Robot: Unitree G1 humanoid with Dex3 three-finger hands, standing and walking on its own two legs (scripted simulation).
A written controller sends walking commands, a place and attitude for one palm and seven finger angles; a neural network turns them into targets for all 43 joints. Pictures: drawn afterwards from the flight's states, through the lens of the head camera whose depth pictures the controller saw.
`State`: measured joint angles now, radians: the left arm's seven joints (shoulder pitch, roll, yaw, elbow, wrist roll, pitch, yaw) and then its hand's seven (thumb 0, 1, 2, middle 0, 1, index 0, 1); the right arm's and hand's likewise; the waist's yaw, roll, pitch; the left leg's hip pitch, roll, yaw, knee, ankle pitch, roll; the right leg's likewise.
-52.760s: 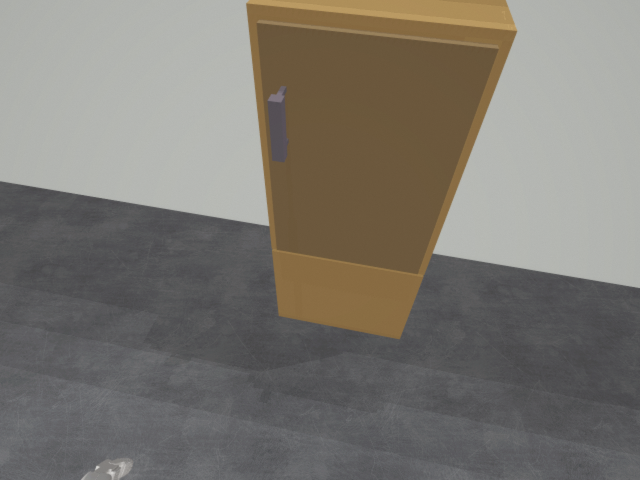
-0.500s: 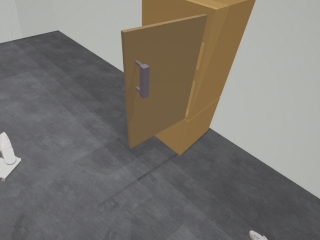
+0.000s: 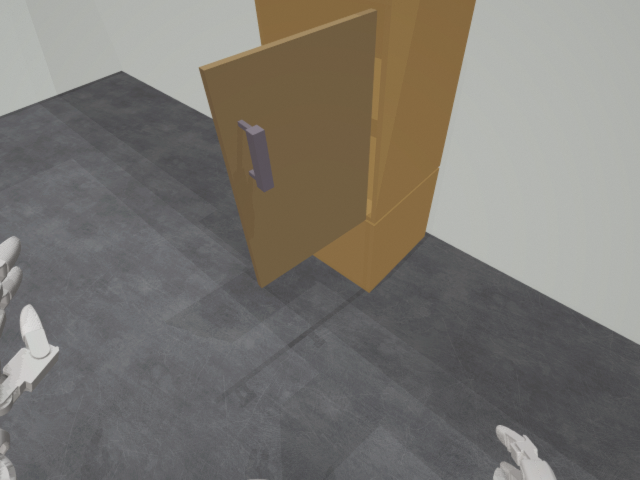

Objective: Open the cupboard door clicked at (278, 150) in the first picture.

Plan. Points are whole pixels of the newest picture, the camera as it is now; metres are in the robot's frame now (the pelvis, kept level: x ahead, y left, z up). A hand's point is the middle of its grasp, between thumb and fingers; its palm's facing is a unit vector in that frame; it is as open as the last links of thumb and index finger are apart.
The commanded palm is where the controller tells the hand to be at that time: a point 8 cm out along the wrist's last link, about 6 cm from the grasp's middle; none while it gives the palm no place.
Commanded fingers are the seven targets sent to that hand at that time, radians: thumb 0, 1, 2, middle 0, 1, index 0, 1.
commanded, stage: stop stepping back and stand still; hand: left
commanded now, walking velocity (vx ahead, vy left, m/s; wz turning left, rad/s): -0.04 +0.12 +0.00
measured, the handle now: (254, 155) +0.66 +0.17 +0.05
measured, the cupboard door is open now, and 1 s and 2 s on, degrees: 82 82 82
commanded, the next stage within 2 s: let the arm hang, fingers relaxed in 0.70 s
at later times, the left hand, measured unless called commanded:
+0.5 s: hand (17, 346) +0.21 +0.31 +0.14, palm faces +0.39 -0.80 -0.45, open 7.4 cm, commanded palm +0.15 +0.35 +0.17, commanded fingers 0.00 0.90 0.90 -0.20 -0.30 -0.20 -0.30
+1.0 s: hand out of the picture +0.15 +0.28 -0.12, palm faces -0.02 -0.93 -0.35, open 7.4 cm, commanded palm none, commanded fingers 0.00 0.90 0.90 -0.20 -0.30 -0.20 -0.30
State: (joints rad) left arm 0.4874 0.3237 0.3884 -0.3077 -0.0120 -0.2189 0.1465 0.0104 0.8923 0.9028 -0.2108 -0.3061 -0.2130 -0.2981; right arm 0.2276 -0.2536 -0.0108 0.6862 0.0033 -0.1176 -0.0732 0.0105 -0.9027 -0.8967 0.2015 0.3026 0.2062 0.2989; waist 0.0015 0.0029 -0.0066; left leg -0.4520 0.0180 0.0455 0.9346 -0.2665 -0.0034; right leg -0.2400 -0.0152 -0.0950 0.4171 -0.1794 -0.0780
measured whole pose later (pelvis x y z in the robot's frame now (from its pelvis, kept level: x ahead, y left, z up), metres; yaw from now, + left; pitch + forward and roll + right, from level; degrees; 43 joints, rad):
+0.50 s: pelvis +0.01 +0.05 -0.01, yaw -2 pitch -1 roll +0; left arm 0.53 0.38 0.39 -0.45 -0.02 -0.19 0.14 0.01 0.89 0.90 -0.21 -0.31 -0.21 -0.30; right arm 0.20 -0.18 0.04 0.61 0.00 -0.11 -0.06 0.01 -0.90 -0.90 0.20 0.30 0.21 0.30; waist 0.02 -0.01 0.03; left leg -0.20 -0.02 0.07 0.47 -0.26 0.05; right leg -0.25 -0.01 -0.07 0.46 -0.20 -0.01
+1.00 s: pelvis -0.01 +0.07 -0.02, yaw -1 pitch +0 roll +1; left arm 0.26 0.27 0.05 0.55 0.04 0.04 0.00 0.01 0.91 0.90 -0.20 -0.30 -0.20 -0.30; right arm 0.13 -0.31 -0.01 0.83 -0.02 -0.04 0.01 0.01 -0.90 -0.90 0.20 0.30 0.21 0.30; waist -0.03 0.04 0.03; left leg -0.28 -0.06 0.08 0.55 -0.28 0.07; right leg -0.34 -0.04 -0.04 0.58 -0.24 0.00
